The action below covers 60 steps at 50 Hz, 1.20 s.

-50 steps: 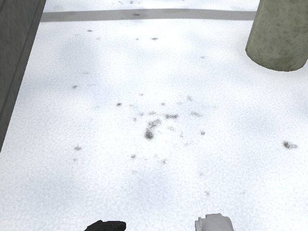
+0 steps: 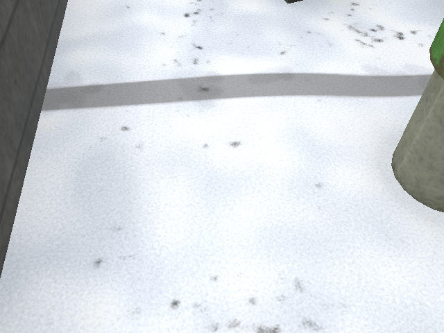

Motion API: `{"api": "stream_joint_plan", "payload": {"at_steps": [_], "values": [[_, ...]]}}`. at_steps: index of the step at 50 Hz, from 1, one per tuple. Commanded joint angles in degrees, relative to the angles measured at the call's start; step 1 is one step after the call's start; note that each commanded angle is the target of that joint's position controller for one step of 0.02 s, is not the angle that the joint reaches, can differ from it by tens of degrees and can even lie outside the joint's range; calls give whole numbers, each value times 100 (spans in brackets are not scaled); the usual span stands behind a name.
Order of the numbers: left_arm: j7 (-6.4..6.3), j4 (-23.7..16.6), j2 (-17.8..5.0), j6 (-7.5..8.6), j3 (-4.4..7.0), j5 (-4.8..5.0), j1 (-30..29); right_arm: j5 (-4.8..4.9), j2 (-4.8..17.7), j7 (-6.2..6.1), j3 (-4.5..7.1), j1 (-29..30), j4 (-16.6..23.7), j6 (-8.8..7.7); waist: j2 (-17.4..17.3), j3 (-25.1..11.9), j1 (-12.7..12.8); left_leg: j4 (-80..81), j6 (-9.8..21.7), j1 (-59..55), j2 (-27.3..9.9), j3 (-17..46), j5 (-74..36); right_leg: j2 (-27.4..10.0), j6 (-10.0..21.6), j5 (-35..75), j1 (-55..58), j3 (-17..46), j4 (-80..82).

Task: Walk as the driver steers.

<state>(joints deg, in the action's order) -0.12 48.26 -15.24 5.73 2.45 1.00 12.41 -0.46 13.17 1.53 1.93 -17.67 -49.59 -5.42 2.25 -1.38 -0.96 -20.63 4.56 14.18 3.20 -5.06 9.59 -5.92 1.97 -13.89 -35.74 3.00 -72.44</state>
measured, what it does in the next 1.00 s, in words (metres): walks ahead, turning left: right foot, then left foot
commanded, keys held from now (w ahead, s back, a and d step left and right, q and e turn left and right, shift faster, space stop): w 0.04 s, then w+q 0.96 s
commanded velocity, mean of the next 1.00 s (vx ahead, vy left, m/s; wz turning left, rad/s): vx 0.50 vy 0.00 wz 0.44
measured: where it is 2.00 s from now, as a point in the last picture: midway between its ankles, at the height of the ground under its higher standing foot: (135, 199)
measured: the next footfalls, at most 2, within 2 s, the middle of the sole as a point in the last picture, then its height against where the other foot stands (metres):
right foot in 0.32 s outside the picture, level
left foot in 0.84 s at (154, 331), level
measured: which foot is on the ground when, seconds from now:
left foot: down 0.00-0.32, up 0.34-0.82, down 0.84-1.00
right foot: up 0.00-0.30, down 0.32-0.84, up 0.86-1.00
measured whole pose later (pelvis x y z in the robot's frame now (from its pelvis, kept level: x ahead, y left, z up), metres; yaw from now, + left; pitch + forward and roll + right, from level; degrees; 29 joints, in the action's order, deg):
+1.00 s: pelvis +0.49 +0.11 -0.01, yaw +30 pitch +3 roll -1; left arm -0.3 44.4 -16.1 6.7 4.2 0.2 8.4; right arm 0.4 14.1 1.3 4.4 -16.7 -40.7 -2.4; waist 1.6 1.2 -1.3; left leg -27.3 4.9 19.0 4.2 0.7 11.2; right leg -5.0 -0.4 -18.6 -31.6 1.5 -67.4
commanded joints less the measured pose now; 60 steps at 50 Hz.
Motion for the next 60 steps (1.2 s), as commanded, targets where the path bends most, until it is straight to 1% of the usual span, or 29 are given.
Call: {"api": "stream_joint_plan", "payload": {"at_steps": [1, 4, 10, 13, 15, 16, 17, 18, 19, 21, 23, 25, 28, 32, 38, 40, 41, 42, 43, 44, 45, 46, 47, 48, 51, 52, 53, 55, 60], "values": [[-20, -390, -28, -74, 15, -54, 221, 13, 541, -41, 86, 134, 279, -135, -469, 0, 330, 1117, 998, -333, -1552, 1300, -1778, -346, -98, 439, -780, 82, 372], [10, -650, -17, -44, 0, -138, -526, 37, 638, -126, 105, -181, 196, -71, -367, 205, 154, 1170, 927, -238, -1380, 1110, -1881, -311, -197, 1270, -841, -60, 1707], [122, -1003, -17, 82, -33, -33, -1761, 187, 876, -248, 217, -767, 47, 80, -529, 365, -295, 848, 800, -872, -1422, 1298, -1329, 201, -295, 1733, -262, -199, 3831], [191, -1058, -264, 177, 61, -28, -1657, 178, 900, -298, 282, -724, 55, 162, -717, 260, -109, 354, 662, -1235, -1611, 1654, -1344, 320, -126, 1260, 235, -114, 4338], [152, -760, -630, 221, 252, -90, -579, 122, 819, -296, 275, -537, 154, 191, -732, -395, 408, -821, 433, -1011, -1212, 1466, -2329, 493, 120, 1075, 1867, -284, 4550], [93, -594, -980, 229, 367, -198, 523, 57, 627, -274, 203, -370, 343, 179, -406, -1252, 864, -2370, 210, 44, -829, 1200, -1513, -316, 479, 1330, 3663, 455, 4212], [48, -563, -1444, 166, 490, -258, 1070, 87, 20, -252, 48, -1073, 486, 77, 1121, -2119, 668, -4524, -232, 2330, -6, 706, 1122, -1792, 1312, 896, 5902, 2774, 4509], [24, -586, -1001, 128, 395, -199, 1142, 187, 337, -207, 100, -1106, 435, -18, 1473, -2503, 753, -5550, -262, 3041, -126, 1378, 2210, -1976, 1537, 60, 5996, 4052, 5183], [-27, -656, -633, 98, 305, -152, 763, 266, 708, -210, 231, -656, 512, -7, 967, -1621, 732, -5971, -286, 3477, -416, 1359, 1794, -1828, 1294, -219, 5282, 3190, 5262], [-21, -633, -281, 65, 200, -141, 110, 173, 673, -230, 279, 15, 709, 90, 214, -598, 418, -5682, -259, 3115, -881, 1086, 965, -1398, 1014, 182, 3442, 1798, 5653], [22, -555, -134, 100, 181, -197, -244, 195, 468, -233, 318, -156, 738, 268, 457, -131, 53, -5248, -242, 2505, -1087, 1131, 724, -1097, 851, 442, 2392, 928, 6105], [29, -461, -274, 150, 244, -193, -260, 192, 346, -248, 313, -112, 827, 389, 332, 65, -38, -5012, -287, 2490, -1103, 1102, 517, -1059, 904, 1017, 2116, 362, 6337], [-40, -312, -522, 149, 336, -203, -70, 126, 338, -233, 314, 256, 1005, 430, 126, 109, -15, -4336, -361, 2823, -1127, 1159, -125, -1102, 936, 1519, 2377, -202, 6384], [-113, -219, -741, 70, 403, -160, 89, 130, 279, -59, 269, 1012, 1219, 393, 105, 225, 227, -2999, -326, 2654, -1084, 817, -943, -1012, 761, 1476, 2671, -861, 6344], [-114, -52, -1076, -101, 535, 19, 380, 147, 462, 75, 307, 1736, 1604, 420, 226, 488, 441, -1958, -32, 2406, -880, 229, 85, -1279, 492, 1589, 3570, -1194, 5915], [-90, -73, -1277, -154, 598, 60, 197, 94, 603, 114, 429, 1168, 1543, 444, 295, 75, 24, -1662, 203, 1327, -380, -170, 211, -1138, 350, 3494, 3543, -1495, 4870], [-73, -111, -1173, -193, 551, 63, 147, 145, 878, 107, 605, 163, 1236, 434, 100, -382, -448, -1351, 378, 40, 23, -379, -23, -852, 201, 4032, 3246, -1747, 3612], [-98, -185, -828, -200, 434, -9, 185, 225, 1383, 11, 826, -861, 974, 421, -503, -835, -867, -1063, 752, -1609, -478, 665, -20, -610, -84, 2671, 1898, -1845, 1710], [-50, -615, 13, -11, 150, -262, 485, 181, 2169, -57, 878, -629, 1132, 338, -2097, -1192, -182, -380, 1848, -3240, -1923, 4030, 919, 482, -416, -1953, -716, -1202, -370], [24, -704, -460, 256, 199, -10, -97, 85, 1728, -55, 735, -909, 1315, 262, -1449, -1889, -632, 612, 2095, -3564, -2300, 5365, 1599, 634, -303, -1991, -1478, 37, -1034], [74, -848, -765, 377, 255, 215, -624, 34, 1310, -68, 602, -854, 1162, 224, -1043, -1156, -724, 633, 1759, -3288, -2121, 4544, 1284, 378, -145, -1377, -2003, 44, -1026], [45, -768, -673, 392, 254, 125, -420, 116, 1105, -56, 532, -376, 1194, 210, -652, -863, -362, 426, 1464, -2404, -1903, 3774, 488, 63, -55, -712, -1569, 152, -424], [-4, -701, -717, 360, 290, -60, -391, 135, 859, -56, 448, 142, 1314, 225, -492, -571, -102, 426, 1287, -1525, -1633, 3114, -225, -108, -106, -427, -988, 146, 88], [-42, -744, -736, 245, 346, -101, -318, 102, 836, -43, 431, 422, 1434, 199, -565, -424, 115, 482, 1196, -927, -1492, 2727, -955, -176, -158, -273, -561, 169, 429], [-88, -859, -569, 10, 355, -178, -413, 32, 891, -56, 467, 462, 1398, 98, -494, -392, 277, 508, 1247, -214, -1262, 2149, -2112, 43, -328, -49, -57, -21, 1168], [-98, -903, -454, -8, 326, -223, -536, 117, 952, -77, 499, 319, 1332, 86, -505, -338, 225, 555, 1240, -202, -1234, 2096, -2091, 81, -332, 176, -118, -42, 1507], [-48, -877, -294, -11, 268, -222, -742, 155, 876, -119, 469, 203, 1295, 114, -360, -287, 131, 522, 1154, -419, -1236, 1937, -2375, 115, -318, 635, -302, -92, 1946], [45, -875, -96, -17, 182, -155, -1029, 139, 836, -166, 460, -2, 1165, 145, -575, -215, -53, 482, 958, -543, -1183, 1675, -2499, 136, -245, 1427, -257, -141, 2717], [174, -1050, -216, -105, 157, 10, -1629, 120, 902, -169, 472, -266, 990, 55, -799, 84, -326, 691, 827, -996, -1419, 1649, -1526, 209, -70, 1864, -266, -242, 3479]]}}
